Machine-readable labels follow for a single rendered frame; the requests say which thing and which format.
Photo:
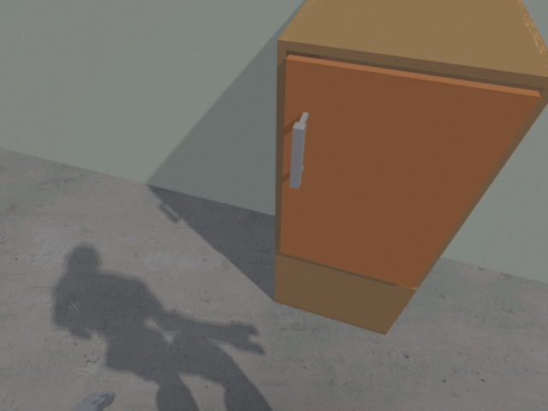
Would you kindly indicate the cupboard door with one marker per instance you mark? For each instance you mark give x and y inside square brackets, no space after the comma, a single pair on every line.
[392,159]

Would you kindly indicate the handle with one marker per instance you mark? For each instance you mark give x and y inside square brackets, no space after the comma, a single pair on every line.
[297,151]

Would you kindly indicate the robot left hand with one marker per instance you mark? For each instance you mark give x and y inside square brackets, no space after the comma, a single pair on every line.
[95,401]

